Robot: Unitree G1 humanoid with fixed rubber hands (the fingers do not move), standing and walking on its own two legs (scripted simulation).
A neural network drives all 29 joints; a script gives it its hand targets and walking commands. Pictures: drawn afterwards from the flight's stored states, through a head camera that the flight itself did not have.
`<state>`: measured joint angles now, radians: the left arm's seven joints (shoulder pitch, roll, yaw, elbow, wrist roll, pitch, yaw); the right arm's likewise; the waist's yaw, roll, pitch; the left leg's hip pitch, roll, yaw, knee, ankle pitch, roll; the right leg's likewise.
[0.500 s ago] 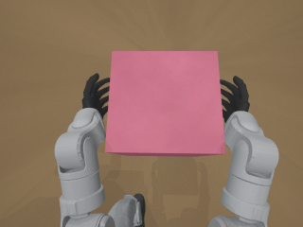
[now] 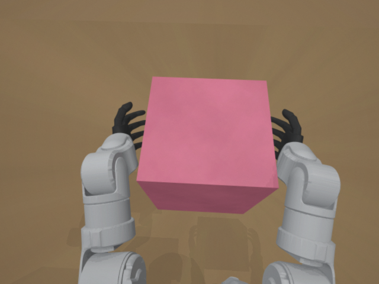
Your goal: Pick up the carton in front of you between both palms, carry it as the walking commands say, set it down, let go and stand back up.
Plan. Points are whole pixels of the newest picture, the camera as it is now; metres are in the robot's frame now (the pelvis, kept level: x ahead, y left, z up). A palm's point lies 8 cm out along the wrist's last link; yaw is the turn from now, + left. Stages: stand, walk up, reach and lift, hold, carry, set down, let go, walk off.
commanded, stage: carry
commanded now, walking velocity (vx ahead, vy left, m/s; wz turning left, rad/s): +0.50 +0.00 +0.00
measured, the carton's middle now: (204, 154) +0.36 +0.01 +0.08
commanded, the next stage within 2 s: none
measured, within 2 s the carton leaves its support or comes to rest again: neither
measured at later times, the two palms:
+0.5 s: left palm (153, 49) +0.64 +0.17 +0.15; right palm (270, 58) +0.62 -0.14 +0.16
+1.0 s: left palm out of the picture +0.92 +0.15 +0.20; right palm out of the picture +0.93 -0.15 +0.19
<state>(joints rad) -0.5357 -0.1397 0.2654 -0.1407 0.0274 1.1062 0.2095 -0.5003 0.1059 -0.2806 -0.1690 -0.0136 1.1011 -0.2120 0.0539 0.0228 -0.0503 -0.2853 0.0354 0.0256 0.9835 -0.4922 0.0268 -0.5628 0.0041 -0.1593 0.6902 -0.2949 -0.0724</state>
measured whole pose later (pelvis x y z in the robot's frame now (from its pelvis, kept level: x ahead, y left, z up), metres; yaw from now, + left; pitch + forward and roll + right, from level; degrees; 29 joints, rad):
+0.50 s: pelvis +0.30 +0.03 +0.04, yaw -1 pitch +5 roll +0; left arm -0.48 -0.14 0.31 -0.17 0.02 1.10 0.21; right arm -0.48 0.15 -0.25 -0.15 0.00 1.08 -0.21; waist -0.08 -0.02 -0.02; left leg -0.46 0.01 0.14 0.61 -0.34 0.06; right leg -0.56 -0.01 -0.01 1.32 -0.43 -0.04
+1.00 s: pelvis +0.59 -0.01 +0.08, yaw -1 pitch +5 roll +0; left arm -0.47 -0.15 0.27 -0.16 -0.02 1.08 0.19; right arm -0.48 0.15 -0.31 -0.18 -0.03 1.08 -0.22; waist 0.07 0.02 -0.03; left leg -0.75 0.06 0.04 1.20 -0.34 0.04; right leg -0.31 -0.01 -0.12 0.50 -0.37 -0.04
